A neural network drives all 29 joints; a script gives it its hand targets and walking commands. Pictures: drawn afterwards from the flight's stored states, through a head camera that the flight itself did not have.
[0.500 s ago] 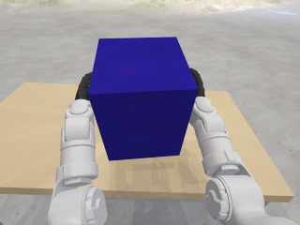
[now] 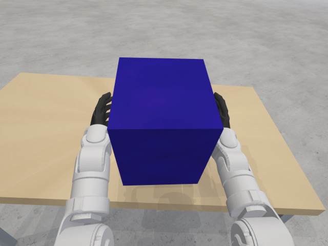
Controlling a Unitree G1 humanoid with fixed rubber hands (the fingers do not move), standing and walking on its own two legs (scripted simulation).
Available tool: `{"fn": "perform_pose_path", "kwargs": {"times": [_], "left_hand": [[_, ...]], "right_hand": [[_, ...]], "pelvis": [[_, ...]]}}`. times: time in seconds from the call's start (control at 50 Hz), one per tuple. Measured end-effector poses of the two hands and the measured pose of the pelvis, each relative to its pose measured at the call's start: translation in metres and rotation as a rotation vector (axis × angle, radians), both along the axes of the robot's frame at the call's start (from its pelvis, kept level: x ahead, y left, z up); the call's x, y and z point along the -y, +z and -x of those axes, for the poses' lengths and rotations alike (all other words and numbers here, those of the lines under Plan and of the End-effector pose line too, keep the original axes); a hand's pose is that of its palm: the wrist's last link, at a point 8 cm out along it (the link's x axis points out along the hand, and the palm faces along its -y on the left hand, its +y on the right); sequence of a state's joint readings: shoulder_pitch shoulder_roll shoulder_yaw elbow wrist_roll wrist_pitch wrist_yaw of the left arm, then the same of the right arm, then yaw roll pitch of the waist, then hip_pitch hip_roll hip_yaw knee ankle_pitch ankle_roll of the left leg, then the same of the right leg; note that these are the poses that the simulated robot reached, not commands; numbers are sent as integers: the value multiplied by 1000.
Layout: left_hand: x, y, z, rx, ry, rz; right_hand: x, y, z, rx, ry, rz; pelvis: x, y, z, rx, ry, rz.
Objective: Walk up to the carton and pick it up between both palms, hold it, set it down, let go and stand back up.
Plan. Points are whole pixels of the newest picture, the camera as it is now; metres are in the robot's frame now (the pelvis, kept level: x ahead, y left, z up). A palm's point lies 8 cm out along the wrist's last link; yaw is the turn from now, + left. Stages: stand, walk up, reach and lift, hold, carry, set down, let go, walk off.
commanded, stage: set down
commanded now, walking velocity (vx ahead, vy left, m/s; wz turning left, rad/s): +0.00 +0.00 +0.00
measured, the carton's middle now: (161, 125) +0.38 -0.01 +0.13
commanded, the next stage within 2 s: none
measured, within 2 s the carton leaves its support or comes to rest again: neither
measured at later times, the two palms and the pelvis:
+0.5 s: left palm (100, 133) +0.38 +0.14 +0.11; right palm (213, 133) +0.36 -0.15 +0.11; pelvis +0.01 +0.01 +0.00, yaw +0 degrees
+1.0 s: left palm (104, 140) +0.39 +0.13 +0.07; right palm (212, 139) +0.37 -0.16 +0.09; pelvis +0.02 +0.00 +0.00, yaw -1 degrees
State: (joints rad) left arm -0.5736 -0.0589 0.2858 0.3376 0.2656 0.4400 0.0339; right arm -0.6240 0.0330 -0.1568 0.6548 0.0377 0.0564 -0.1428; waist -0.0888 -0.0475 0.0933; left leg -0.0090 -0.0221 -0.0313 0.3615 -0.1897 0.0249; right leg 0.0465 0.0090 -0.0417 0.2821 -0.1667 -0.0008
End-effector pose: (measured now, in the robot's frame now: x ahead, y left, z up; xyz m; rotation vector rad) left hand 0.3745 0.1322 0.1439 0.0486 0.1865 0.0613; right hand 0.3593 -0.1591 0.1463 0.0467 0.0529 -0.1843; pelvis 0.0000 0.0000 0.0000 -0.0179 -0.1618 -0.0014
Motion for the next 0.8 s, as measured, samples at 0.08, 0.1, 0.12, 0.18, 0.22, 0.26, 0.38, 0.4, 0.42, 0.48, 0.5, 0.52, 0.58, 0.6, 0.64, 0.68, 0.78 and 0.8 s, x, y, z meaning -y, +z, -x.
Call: {"fn": "perform_pose_path", "kwargs": {"times": [0.08,0.1,0.12,0.18,0.22,0.26,0.38,0.4,0.42,0.48,0.5,0.52,0.58,0.6,0.64,0.68,0.78,0.8], "left_hand": [[0,-1,-4,-9,-10,-9],[0,-3,-5,-13,-10,-10],[-1,-4,-5,-17,-9,-9],[-4,-10,-4,-20,-3,-6],[-7,-15,-3,-27,1,-2],[-9,-21,-3,-39,6,2],[-12,-32,-2,-52,9,7],[-11,-33,-2,-53,7,7],[-10,-34,-3,-56,4,6],[-7,-37,-6,-64,-7,3],[-6,-37,-7,-66,-12,2],[-5,-38,-8,-67,-16,1],[-1,-38,-11,-70,-27,-3],[0,-39,-12,-71,-31,-4],[2,-40,-13,-75,-37,-5],[3,-42,-14,-79,-40,-5],[2,-50,-14,-93,-37,4],[2,-52,-14,-96,-36,5]], "right_hand": [[0,-1,-3,-8,-5,5],[0,-2,-3,-12,-5,4],[-1,-4,-4,-15,-4,5],[-4,-8,-5,-18,1,6],[-7,-12,-5,-24,5,10],[-9,-17,-5,-35,9,10],[-11,-28,-5,-47,9,13],[-11,-29,-5,-48,7,13],[-10,-30,-5,-50,4,12],[-8,-33,-4,-58,-7,10],[-6,-33,-4,-60,-11,10],[-5,-33,-4,-62,-15,11],[-2,-34,-4,-65,-25,18],[-1,-34,-4,-67,-28,20],[1,-35,-4,-71,-33,22],[2,-37,-4,-76,-35,23],[1,-43,-5,-91,-33,28],[1,-45,-5,-94,-32,29]], "pelvis": [[-2,0,-2,0,-9,-1],[-2,0,-2,-1,-11,0],[-3,0,-3,-3,-13,0],[-4,0,-5,-6,-13,1],[-4,0,-6,-6,-12,2],[-4,0,-6,-8,-9,3],[-5,0,-8,-24,-1,6],[-5,0,-8,-27,-1,6],[-5,0,-9,-29,0,7],[-6,0,-9,-35,0,6],[-6,0,-10,-38,-1,6],[-6,0,-10,-41,-2,6],[-6,1,-10,-44,-9,4],[-6,1,-10,-45,-12,4],[-7,1,-11,-47,-18,3],[-7,1,-11,-51,-23,3],[-6,1,-12,-59,-30,1],[-6,1,-13,-60,-30,1]]}}
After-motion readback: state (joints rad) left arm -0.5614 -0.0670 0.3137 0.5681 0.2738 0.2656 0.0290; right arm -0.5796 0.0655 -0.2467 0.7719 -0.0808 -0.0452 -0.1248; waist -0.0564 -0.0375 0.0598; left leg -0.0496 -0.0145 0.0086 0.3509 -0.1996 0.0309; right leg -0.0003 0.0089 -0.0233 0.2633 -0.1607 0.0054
